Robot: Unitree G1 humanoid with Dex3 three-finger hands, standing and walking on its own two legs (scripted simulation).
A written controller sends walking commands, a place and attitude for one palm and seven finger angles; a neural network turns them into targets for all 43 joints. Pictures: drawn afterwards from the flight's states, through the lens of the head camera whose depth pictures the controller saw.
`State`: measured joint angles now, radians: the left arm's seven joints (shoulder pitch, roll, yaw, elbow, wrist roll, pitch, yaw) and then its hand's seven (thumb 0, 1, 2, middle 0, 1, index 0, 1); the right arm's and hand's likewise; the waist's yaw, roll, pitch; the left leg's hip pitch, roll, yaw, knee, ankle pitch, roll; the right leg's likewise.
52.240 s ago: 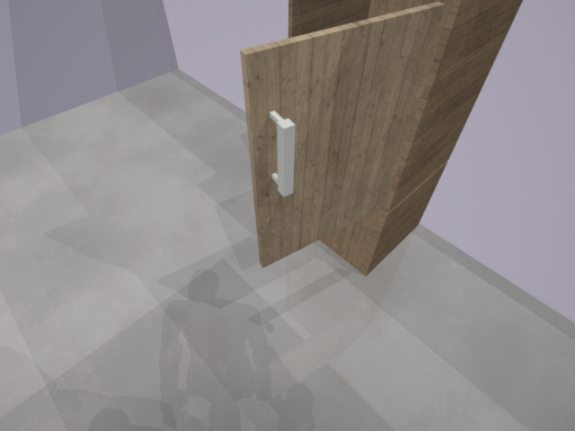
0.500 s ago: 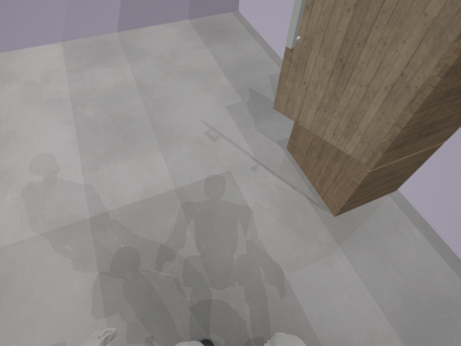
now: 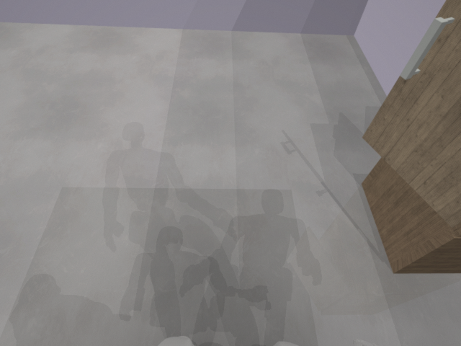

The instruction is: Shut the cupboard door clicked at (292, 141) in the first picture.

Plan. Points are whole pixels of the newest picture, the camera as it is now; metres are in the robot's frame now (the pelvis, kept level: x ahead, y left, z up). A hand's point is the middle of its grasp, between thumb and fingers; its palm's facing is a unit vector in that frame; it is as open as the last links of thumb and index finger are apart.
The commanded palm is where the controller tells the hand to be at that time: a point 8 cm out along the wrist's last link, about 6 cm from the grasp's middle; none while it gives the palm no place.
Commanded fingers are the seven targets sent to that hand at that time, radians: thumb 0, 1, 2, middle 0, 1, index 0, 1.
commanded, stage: walk to a spot facing it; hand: left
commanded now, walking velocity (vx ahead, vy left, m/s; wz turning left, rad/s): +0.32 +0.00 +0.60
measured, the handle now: (426, 49) +0.85 -0.49 +0.08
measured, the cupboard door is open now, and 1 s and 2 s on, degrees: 24 24 24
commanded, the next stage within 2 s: turn to face it in 0.82 s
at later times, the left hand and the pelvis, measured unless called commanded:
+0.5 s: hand out of the picture +0.06 +0.15 -0.14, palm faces +0.40 -0.90 -0.20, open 7.4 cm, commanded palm none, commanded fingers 0.00 0.90 0.90 -0.20 -0.30 -0.20 -0.30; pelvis +0.11 -0.02 +0.03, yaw +21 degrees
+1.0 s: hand (84, 284) +0.23 +0.31 -0.13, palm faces +0.51 -0.84 -0.21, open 7.4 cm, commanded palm none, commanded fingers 0.00 0.90 0.90 -0.20 -0.30 -0.20 -0.30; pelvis +0.24 +0.09 +0.02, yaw +30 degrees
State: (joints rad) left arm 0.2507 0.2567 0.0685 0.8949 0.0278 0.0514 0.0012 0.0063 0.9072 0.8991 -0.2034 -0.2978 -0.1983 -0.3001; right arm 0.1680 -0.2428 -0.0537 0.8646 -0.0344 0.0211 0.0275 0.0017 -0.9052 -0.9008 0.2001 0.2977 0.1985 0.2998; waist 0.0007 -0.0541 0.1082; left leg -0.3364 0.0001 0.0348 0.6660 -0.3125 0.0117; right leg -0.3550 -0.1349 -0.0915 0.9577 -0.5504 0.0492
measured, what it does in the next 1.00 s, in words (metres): walks ahead, turning left: right foot, then left foot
